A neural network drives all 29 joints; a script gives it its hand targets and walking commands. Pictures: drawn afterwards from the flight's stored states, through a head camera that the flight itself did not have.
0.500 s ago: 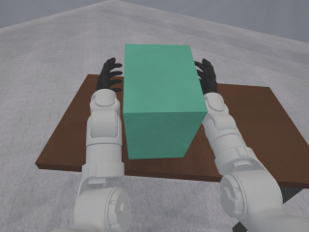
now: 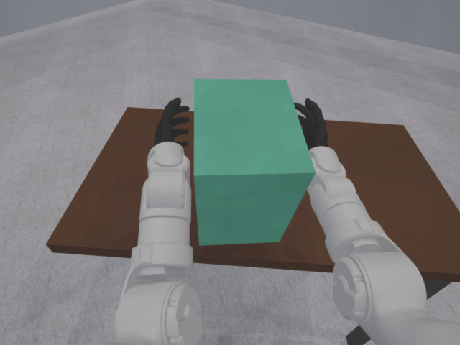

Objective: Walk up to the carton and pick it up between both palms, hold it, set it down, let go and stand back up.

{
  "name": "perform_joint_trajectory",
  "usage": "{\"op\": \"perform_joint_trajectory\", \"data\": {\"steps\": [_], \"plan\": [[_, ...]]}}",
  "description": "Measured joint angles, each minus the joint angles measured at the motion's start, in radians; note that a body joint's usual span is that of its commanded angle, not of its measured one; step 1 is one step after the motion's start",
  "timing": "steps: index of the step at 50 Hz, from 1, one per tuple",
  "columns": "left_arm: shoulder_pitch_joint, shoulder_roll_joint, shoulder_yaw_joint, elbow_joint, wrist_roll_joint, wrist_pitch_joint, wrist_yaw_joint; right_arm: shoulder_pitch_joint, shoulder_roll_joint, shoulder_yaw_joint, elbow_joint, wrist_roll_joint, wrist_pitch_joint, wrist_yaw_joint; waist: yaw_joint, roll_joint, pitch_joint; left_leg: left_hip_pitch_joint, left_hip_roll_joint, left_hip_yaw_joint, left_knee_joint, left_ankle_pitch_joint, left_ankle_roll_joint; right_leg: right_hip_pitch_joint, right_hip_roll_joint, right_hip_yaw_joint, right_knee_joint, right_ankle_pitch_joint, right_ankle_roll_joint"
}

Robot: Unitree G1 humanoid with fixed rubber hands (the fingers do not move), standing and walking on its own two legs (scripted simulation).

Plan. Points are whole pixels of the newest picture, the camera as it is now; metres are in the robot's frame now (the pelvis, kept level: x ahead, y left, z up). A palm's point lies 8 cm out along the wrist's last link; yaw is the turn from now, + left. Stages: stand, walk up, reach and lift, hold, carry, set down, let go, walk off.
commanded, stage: set down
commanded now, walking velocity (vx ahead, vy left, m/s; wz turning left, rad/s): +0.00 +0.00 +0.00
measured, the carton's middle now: (240, 167) +0.41 -0.01 +0.12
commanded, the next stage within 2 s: none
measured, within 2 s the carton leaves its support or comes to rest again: neither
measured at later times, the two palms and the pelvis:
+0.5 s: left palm (171, 152) +0.40 +0.11 +0.15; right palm (307, 151) +0.43 -0.13 +0.14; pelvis +0.01 +0.00 +0.00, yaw +0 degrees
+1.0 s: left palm (181, 158) +0.41 +0.10 +0.13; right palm (309, 154) +0.45 -0.15 +0.11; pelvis +0.01 -0.02 +0.00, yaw +0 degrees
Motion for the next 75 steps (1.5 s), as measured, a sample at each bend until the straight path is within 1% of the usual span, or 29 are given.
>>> {"op": "perform_joint_trajectory", "data": {"steps": [7,14,24,31,40,59,75], "plan": [[0.000,-0.010,0.016,0.008,0.000,-0.023,0.004,-0.002,-0.004,0.000,0.001,0.000,-0.003,0.006,0.003,0.007,0.003,-0.015,0.001,0.000,-0.001,0.001,0.001,-0.015,0.001,-0.002,0.000,0.000,0.000],[0.001,-0.022,0.027,0.011,0.000,-0.038,0.015,-0.003,-0.007,-0.007,0.008,-0.005,-0.010,0.018,0.014,0.010,-0.005,-0.044,0.002,0.000,-0.002,0.003,-0.003,-0.045,0.001,-0.002,0.000,0.002,-0.002],[0.003,-0.033,0.033,0.030,0.000,-0.055,0.036,-0.009,-0.011,-0.039,0.046,-0.054,-0.028,0.044,0.022,0.017,-0.026,-0.085,0.005,0.000,-0.003,0.005,-0.005,-0.086,0.004,-0.003,0.000,0.002,-0.007],[0.004,-0.037,0.037,0.041,0.000,-0.072,0.042,-0.012,-0.014,-0.048,0.060,-0.066,-0.041,0.054,0.023,0.023,-0.037,-0.111,0.008,0.000,-0.004,0.010,-0.008,-0.112,0.008,-0.005,0.000,0.003,-0.013],[0.004,-0.048,0.062,0.054,0.000,-0.096,0.048,-0.021,-0.018,-0.051,0.073,-0.082,-0.041,0.060,0.034,0.034,-0.049,-0.142,0.015,0.000,-0.006,0.016,-0.009,-0.144,0.015,-0.007,0.000,0.005,-0.020],[0.011,-0.061,0.097,0.086,0.000,-0.169,0.048,-0.021,-0.019,-0.060,0.074,-0.125,-0.060,0.064,0.034,0.034,-0.067,-0.193,0.016,0.000,-0.008,0.033,-0.003,-0.192,0.015,-0.015,0.000,0.009,-0.026],[0.016,-0.066,0.105,0.114,0.000,-0.216,0.053,-0.021,-0.019,-0.101,0.078,-0.178,-0.075,0.088,0.034,0.038,-0.079,-0.213,0.018,0.000,-0.011,0.029,-0.011,-0.213,0.015,-0.021,0.000,0.016,-0.026]]}}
